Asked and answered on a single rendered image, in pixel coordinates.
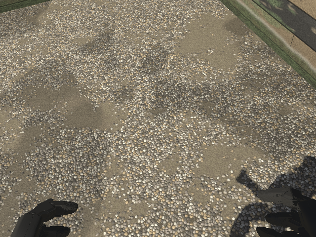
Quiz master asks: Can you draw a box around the left robot hand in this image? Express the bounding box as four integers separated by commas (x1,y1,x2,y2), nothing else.
11,198,78,237

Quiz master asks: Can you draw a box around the right robot hand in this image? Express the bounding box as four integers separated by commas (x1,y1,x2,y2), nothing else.
256,186,316,237

